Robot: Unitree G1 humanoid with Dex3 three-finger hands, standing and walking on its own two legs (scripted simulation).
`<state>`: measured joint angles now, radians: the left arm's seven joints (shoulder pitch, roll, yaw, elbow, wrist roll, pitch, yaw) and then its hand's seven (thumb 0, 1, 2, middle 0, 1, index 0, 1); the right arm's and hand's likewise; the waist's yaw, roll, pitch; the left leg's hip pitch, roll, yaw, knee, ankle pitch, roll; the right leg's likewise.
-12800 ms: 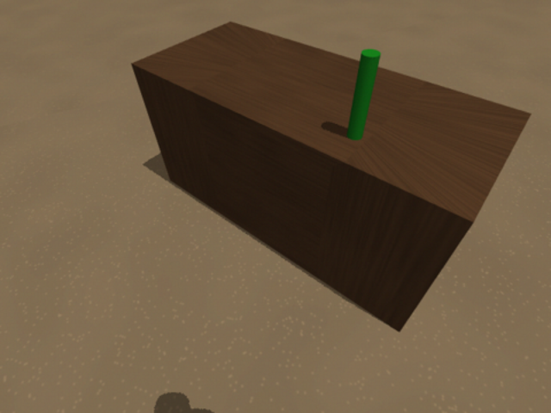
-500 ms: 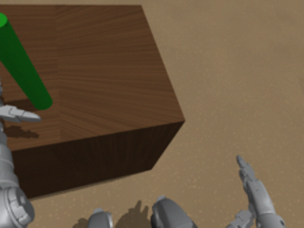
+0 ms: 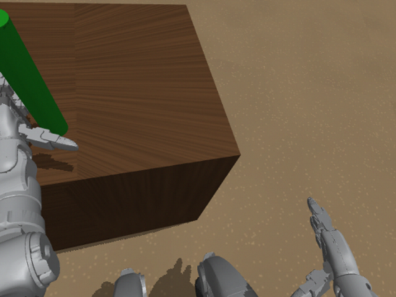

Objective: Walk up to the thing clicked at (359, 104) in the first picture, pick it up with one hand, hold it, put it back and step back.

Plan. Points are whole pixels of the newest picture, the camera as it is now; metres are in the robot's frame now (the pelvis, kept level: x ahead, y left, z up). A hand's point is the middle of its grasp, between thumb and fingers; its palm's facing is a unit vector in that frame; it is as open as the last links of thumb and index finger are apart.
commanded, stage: close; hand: left
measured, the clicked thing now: (30, 88) +0.51 +0.21 +0.10
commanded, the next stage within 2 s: settle in 0.88 s
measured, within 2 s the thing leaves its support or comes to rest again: leaves its support in 1.18 s
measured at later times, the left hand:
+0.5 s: hand (44, 105) +0.52 +0.21 +0.05, palm faces +0.15 -0.99 +0.01, open 14.3 cm
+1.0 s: hand (49, 114) +0.50 +0.20 +0.04, palm faces +0.13 -0.99 +0.01, open 6.6 cm
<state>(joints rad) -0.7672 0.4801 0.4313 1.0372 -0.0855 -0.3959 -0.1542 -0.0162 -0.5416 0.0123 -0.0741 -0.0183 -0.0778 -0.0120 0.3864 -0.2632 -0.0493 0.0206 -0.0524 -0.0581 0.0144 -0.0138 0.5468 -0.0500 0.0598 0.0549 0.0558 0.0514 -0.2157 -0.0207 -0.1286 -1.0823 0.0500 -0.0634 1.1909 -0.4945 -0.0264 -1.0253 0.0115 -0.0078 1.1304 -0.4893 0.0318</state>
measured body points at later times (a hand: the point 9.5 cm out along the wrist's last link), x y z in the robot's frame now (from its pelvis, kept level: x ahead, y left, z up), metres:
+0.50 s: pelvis +0.00 +0.00 -0.01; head +0.14 +0.04 +0.42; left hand +0.50 +0.26 +0.05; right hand +0.16 -0.27 +0.00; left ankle +0.03 +0.13 -0.64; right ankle +0.02 -0.14 -0.64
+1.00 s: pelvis +0.01 +0.00 +0.00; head +0.13 +0.04 +0.43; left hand +0.49 +0.26 +0.04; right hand +0.16 -0.27 +0.01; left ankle +0.03 +0.13 -0.64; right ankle +0.02 -0.14 -0.64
